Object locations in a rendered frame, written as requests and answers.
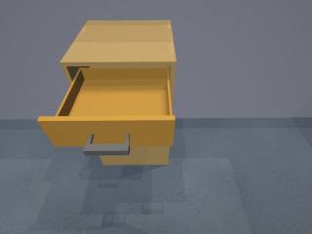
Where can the cabinet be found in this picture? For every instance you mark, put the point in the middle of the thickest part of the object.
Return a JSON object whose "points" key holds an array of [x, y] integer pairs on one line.
{"points": [[125, 44]]}

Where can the drawer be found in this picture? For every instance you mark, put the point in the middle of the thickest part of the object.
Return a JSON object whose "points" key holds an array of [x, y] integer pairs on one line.
{"points": [[111, 102]]}

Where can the handle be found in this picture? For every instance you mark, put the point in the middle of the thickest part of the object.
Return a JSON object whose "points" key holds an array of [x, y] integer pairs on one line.
{"points": [[107, 149]]}

